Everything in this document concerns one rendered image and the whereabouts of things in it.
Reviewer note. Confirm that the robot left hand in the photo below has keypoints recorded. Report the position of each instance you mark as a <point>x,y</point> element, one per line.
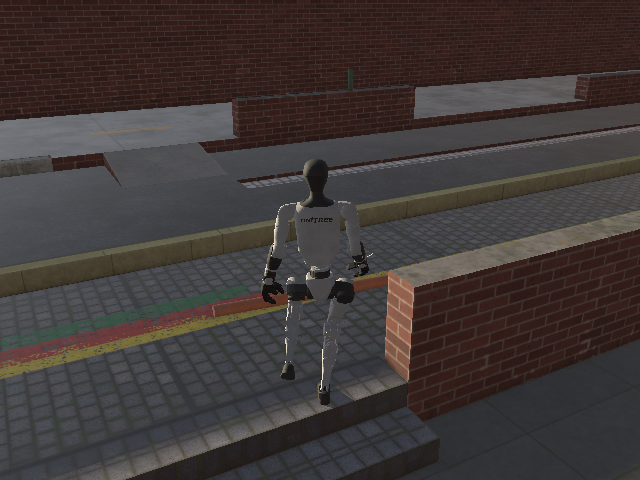
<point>265,289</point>

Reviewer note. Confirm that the robot left upper arm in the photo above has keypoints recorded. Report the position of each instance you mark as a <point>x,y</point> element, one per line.
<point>285,213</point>

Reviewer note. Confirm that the right robot shin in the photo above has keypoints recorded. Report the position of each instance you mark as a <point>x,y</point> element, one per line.
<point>329,355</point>

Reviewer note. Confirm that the robot right upper arm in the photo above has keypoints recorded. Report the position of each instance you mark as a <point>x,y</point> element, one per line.
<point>348,211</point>

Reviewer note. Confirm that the robot torso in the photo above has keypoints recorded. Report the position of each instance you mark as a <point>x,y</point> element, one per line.
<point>318,239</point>

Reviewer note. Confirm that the robot right forearm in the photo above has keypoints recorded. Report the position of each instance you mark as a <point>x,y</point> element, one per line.
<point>361,260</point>

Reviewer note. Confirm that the robot right hand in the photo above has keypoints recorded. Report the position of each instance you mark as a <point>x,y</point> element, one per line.
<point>362,272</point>

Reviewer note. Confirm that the robot left forearm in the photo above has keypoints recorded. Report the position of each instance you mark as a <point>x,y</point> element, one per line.
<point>271,269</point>

